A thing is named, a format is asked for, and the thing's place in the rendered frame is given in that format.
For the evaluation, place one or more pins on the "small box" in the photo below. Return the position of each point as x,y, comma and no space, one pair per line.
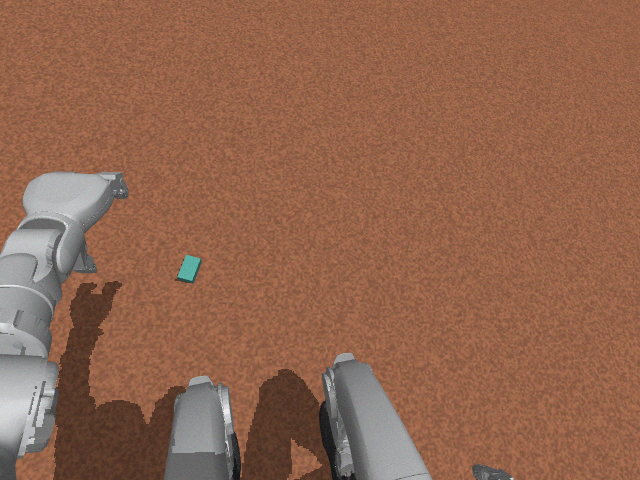
189,269

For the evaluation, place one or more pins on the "right robot foot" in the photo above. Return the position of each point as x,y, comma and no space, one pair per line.
329,445

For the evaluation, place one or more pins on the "left robot arm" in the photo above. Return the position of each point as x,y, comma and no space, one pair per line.
35,260

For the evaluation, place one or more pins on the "right robot hand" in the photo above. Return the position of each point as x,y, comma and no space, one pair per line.
482,472

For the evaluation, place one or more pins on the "left robot hand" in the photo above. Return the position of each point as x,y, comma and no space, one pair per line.
84,198

